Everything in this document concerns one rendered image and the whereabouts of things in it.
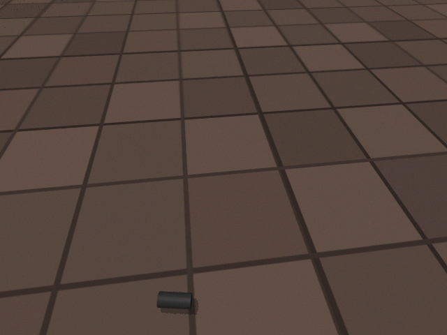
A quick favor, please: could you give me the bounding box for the can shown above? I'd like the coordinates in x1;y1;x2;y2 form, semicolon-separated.
156;291;193;309

